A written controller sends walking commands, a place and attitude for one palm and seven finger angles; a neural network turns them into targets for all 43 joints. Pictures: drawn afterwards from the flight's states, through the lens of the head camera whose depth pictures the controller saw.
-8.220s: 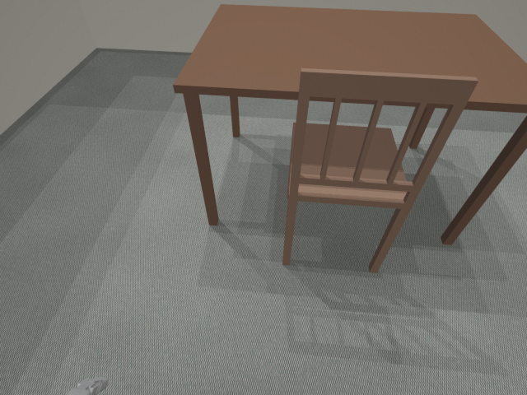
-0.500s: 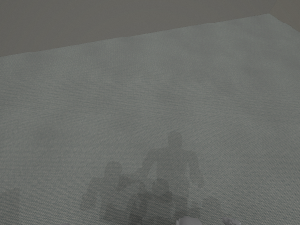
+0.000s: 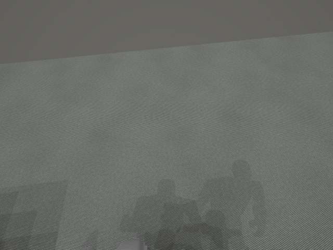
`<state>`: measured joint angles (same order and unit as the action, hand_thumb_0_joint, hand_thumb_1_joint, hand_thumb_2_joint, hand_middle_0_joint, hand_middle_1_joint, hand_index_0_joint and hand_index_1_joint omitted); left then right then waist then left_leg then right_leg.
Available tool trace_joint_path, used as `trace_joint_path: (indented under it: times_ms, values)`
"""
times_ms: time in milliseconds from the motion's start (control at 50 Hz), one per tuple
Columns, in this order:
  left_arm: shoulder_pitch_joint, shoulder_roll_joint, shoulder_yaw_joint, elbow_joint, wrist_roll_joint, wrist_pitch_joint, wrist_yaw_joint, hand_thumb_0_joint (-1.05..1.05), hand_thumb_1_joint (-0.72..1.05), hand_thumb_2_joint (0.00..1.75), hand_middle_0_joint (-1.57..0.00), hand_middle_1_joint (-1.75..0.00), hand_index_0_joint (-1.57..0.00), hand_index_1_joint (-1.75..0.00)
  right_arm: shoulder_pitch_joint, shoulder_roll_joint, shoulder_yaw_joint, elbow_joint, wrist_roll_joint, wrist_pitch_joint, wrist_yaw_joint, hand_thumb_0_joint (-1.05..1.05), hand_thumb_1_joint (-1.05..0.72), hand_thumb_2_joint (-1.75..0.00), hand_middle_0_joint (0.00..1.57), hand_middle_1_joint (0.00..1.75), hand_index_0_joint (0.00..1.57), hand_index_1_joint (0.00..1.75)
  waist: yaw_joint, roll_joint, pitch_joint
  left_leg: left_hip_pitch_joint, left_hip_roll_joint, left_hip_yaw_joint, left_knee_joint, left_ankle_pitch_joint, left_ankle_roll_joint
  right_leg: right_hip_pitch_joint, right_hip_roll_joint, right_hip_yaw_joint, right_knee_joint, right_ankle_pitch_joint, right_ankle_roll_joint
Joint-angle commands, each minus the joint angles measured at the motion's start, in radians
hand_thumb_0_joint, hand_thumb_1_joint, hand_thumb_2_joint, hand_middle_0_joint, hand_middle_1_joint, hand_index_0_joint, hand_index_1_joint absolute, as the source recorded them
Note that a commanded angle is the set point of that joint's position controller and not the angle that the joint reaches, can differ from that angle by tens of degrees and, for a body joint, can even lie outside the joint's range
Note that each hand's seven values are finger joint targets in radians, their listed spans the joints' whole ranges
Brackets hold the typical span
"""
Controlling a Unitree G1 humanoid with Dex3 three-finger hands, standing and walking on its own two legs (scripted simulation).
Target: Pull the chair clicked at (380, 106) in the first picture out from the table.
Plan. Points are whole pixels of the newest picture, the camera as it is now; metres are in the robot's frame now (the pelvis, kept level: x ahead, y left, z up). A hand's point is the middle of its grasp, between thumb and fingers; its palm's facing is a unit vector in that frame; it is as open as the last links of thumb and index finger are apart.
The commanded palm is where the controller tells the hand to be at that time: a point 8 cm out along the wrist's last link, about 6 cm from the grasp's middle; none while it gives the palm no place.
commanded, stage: turn to face it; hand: left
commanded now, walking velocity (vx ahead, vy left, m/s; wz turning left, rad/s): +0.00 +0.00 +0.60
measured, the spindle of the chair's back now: out of the picture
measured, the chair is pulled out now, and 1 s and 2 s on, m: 0.00 0.00 0.00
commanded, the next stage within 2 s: none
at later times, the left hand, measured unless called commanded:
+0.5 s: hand out of the picture +0.04 +0.28 -0.16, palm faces +0.29 -0.92 -0.25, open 7.4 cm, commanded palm none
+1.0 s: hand out of the picture -0.06 +0.21 -0.15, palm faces +0.56 -0.78 -0.27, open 7.4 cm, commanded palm none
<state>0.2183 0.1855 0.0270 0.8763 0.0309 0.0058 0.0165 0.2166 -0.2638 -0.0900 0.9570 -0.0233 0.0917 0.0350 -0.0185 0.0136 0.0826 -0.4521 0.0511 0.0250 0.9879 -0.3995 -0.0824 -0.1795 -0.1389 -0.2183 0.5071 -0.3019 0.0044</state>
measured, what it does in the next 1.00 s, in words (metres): steps on the spot, turning left: left foot, then right foot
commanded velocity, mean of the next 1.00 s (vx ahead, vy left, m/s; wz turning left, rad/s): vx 0.00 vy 0.00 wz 0.60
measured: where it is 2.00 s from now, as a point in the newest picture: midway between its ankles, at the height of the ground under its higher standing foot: outside the picture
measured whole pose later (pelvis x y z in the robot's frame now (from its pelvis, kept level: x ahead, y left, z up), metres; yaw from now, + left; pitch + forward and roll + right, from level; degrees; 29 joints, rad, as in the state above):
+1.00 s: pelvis +0.00 +0.01 +0.00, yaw +35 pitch +0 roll +2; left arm 0.24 0.19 0.03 0.89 0.03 0.01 0.01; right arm 0.20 -0.28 -0.09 0.95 -0.02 0.09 0.03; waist 0.00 0.00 0.08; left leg -0.43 0.04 0.01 0.94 -0.42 -0.08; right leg -0.18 -0.14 -0.20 0.51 -0.31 0.02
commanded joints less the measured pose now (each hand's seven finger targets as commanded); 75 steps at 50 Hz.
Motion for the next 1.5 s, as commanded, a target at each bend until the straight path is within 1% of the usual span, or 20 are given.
trace_joint_path:
  times_ms: [0,80,100,120,140,260,480,600,620,640,660,680,740,780,980,1060,1100,1120,1220,1480]
  values:
    - [0.065,0.243,0.077,-0.039,0.001,-0.006,0.016,0.0,0.9,0.9,-0.2,-0.3,-0.2,-0.3,-0.112,-0.039,0.004,-0.123,0.013,-0.047,-0.002,0.0,-0.9,-0.9,0.2,0.3,0.2,0.3,0.068,-0.249,-0.09,-0.01,-0.009,0.071,-0.173,-0.034,0.011,0.12,-0.239,0.123,-0.107,0.487,-0.118]
    - [0.041,0.246,0.087,-0.033,-0.009,0.006,0.011,0.0,0.9,0.9,-0.2,-0.3,-0.2,-0.3,-0.011,-0.076,-0.005,-0.111,0.011,-0.065,-0.006,0.0,-0.9,-0.9,0.2,0.3,0.2,0.3,0.007,-0.16,-0.15,0.245,-0.028,0.087,-0.498,0.179,0.04,0.024,-0.221,0.042,0.094,0.413,-0.036]
    - [0.045,0.209,0.083,-0.048,-0.017,0.012,0.007,0.0,0.9,0.9,-0.2,-0.3,-0.2,-0.3,0.071,-0.16,-0.026,-0.095,0.006,-0.077,-0.01,0.0,-0.9,-0.9,0.2,0.3,0.2,0.3,-0.04,0.049,-0.21,0.425,0.095,-0.094,-0.594,0.365,0.096,-0.142,-0.149,0.009,0.308,0.213,0.024]
    - [0.0,0.132,0.06,-0.1,-0.022,0.013,0.0,0.0,0.9,0.9,-0.2,-0.3,-0.2,-0.3,0.14,-0.268,-0.053,-0.091,0.007,-0.082,-0.02,0.0,-0.9,-0.9,0.2,0.3,0.2,0.3,-0.077,0.353,-0.216,0.521,0.354,-0.441,-0.621,0.826,0.232,-0.418,-0.001,0.032,0.532,-0.378,0.105]
    - [-0.046,0.154,0.056,-0.109,-0.013,0.023,0.007,0.0,0.9,0.9,-0.2,-0.3,-0.2,-0.3,0.182,-0.274,-0.05,-0.062,0.013,-0.074,-0.027,0.0,-0.9,-0.9,0.2,0.3,0.2,0.3,-0.087,0.237,-0.241,0.515,0.392,-0.408,-0.588,0.906,0.3,-0.434,-0.004,0.156,0.64,-0.383,0.085]
    - [-0.007,0.162,0.069,-0.034,-0.011,0.026,-0.006,0.0,0.9,0.9,-0.2,-0.3,-0.2,-0.3,-0.031,-0.157,-0.009,-0.124,0.008,-0.087,-0.049,0.0,-0.9,-0.9,0.2,0.3,0.2,0.3,0.008,0.134,-0.128,0.317,0.164,-0.22,-0.634,0.615,0.217,-0.38,0.016,0.209,0.683,-0.068,0.097]
    - [-0.111,0.143,0.061,-0.094,-0.018,0.023,0.006,0.0,0.9,0.9,-0.2,-0.3,-0.2,-0.3,0.036,-0.168,-0.028,-0.109,-0.001,-0.072,-0.043,0.0,-0.9,-0.9,0.2,0.3,0.2,0.3,-0.029,0.123,-0.119,0.311,0.16,-0.431,-0.65,0.421,0.267,-0.327,0.08,0.234,0.385,-0.131,0.096]
    - [0.02,0.148,0.064,-0.077,-0.029,0.004,0.015,0.0,0.9,0.9,-0.2,-0.3,-0.2,-0.3,-0.024,-0.154,-0.035,-0.129,0.006,-0.062,-0.04,0.0,-0.9,-0.9,0.2,0.3,0.2,0.3,0.037,0.126,-0.177,0.139,0.072,-0.452,-0.541,0.437,0.202,0.03,0.132,0.21,-0.031,0.04,0.066]
    - [0.056,0.189,0.073,-0.07,-0.024,-0.004,0.019,0.0,0.9,0.9,-0.2,-0.3,-0.2,-0.3,-0.02,-0.115,-0.03,-0.132,0.015,-0.062,-0.035,0.0,-0.9,-0.9,0.2,0.3,0.2,0.3,0.055,0.024,-0.188,0.015,0.017,-0.404,-0.469,0.272,0.148,0.176,0.05,0.28,-0.168,0.075,0.045]
    - [0.062,0.282,0.092,-0.076,-0.007,-0.012,0.027,0.0,0.9,0.9,-0.2,-0.3,-0.2,-0.3,0.005,-0.043,-0.021,-0.148,0.023,-0.063,-0.032,0.0,-0.9,-0.9,0.2,0.3,0.2,0.3,0.06,-0.28,-0.193,-0.186,-0.124,-0.194,-0.238,-0.047,0.059,0.293,-0.235,0.568,-0.276,0.019,-0.051]
    - [0.031,0.309,0.091,-0.093,-0.008,-0.005,0.028,0.0,0.9,0.9,-0.2,-0.3,-0.2,-0.3,-0.015,-0.087,-0.033,-0.161,0.009,-0.061,-0.034,0.0,-0.9,-0.9,0.2,0.3,0.2,0.3,0.06,-0.273,-0.155,-0.177,-0.131,-0.125,-0.011,-0.192,0.036,0.124,-0.387,0.645,-0.286,0.075,-0.152]
    - [-0.021,0.274,0.079,-0.11,-0.01,0.001,0.029,0.0,0.9,0.9,-0.2,-0.3,-0.2,-0.3,-0.013,-0.098,-0.035,-0.157,0.0,-0.054,-0.028,0.0,-0.9,-0.9,0.2,0.3,0.2,0.3,0.029,-0.155,-0.108,-0.155,-0.093,-0.145,0.12,-0.148,0.045,0.018,-0.342,0.552,-0.277,0.045,-0.175]
    - [-0.109,0.182,0.055,-0.116,-0.016,-0.013,0.019,0.0,0.9,0.9,-0.2,-0.3,-0.2,-0.3,0.026,-0.081,-0.034,-0.095,-0.004,-0.035,-0.009,0.0,-0.9,-0.9,0.2,0.3,0.2,0.3,-0.023,-0.176,-0.032,-0.147,-0.044,-0.091,0.252,0.023,0.021,-0.041,-0.172,0.322,-0.236,0.133,-0.099]
    - [-0.069,0.174,0.053,-0.103,-0.013,-0.018,0.019,0.0,0.9,0.9,-0.2,-0.3,-0.2,-0.3,0.027,-0.062,-0.028,-0.089,0.0,-0.034,-0.004,0.0,-0.9,-0.9,0.2,0.3,0.2,0.3,-0.013,-0.178,-0.036,-0.147,-0.036,-0.062,0.235,0.053,0.007,0.001,-0.157,0.245,-0.211,0.241,-0.09]
    - [0.082,0.253,0.08,-0.036,0.003,-0.005,0.014,0.0,0.9,0.9,-0.2,-0.3,-0.2,-0.3,-0.132,-0.041,0.004,-0.134,0.014,-0.047,-0.003,0.0,-0.9,-0.9,0.2,0.3,0.2,0.3,0.075,-0.252,-0.079,0.002,-0.033,0.061,-0.194,-0.052,0.011,0.116,-0.223,0.156,-0.096,0.521,-0.118]
    - [0.05,0.251,0.086,-0.031,-0.011,0.005,0.01,0.0,0.9,0.9,-0.2,-0.3,-0.2,-0.3,-0.005,-0.09,-0.006,-0.109,0.012,-0.069,-0.007,0.0,-0.9,-0.9,0.2,0.3,0.2,0.3,0.002,-0.154,-0.167,0.281,-0.041,0.059,-0.554,0.209,0.041,0.038,-0.198,0.058,0.14,0.463,-0.025]
    - [0.016,0.139,0.055,-0.096,-0.021,0.011,0.001,0.0,0.9,0.9,-0.2,-0.3,-0.2,-0.3,0.13,-0.284,-0.054,-0.088,0.013,-0.082,-0.023,0.0,-0.9,-0.9,0.2,0.3,0.2,0.3,-0.075,0.337,-0.253,0.579,0.36,-0.452,-0.599,0.95,0.244,-0.426,0.01,0.069,0.555,-0.387,0.104]
    - [-0.028,0.166,0.054,-0.104,-0.014,0.022,0.008,0.0,0.9,0.9,-0.2,-0.3,-0.2,-0.3,0.164,-0.281,-0.05,-0.066,0.014,-0.072,-0.027,0.0,-0.9,-0.9,0.2,0.3,0.2,0.3,-0.084,0.211,-0.257,0.552,0.385,-0.384,-0.561,0.989,0.306,-0.427,-0.006,0.164,0.646,-0.374,0.084]
    - [-0.016,0.167,0.065,-0.046,-0.013,0.026,-0.005,0.0,0.9,0.9,-0.2,-0.3,-0.2,-0.3,-0.048,-0.167,-0.011,-0.123,0.005,-0.081,-0.048,0.0,-0.9,-0.9,0.2,0.3,0.2,0.3,0.006,0.167,-0.102,0.316,0.168,-0.242,-0.621,0.652,0.223,-0.389,0.014,0.205,0.667,-0.103,0.095]
    - [-0.106,0.138,0.053,-0.111,-0.024,0.014,0.008,0.0,0.9,0.9,-0.2,-0.3,-0.2,-0.3,0.016,-0.171,-0.028,-0.114,-0.003,-0.07,-0.046,0.0,-0.9,-0.9,0.2,0.3,0.2,0.3,-0.016,0.159,-0.137,0.293,0.139,-0.44,-0.586,0.624,0.259,-0.236,0.109,0.222,0.284,-0.136,0.088]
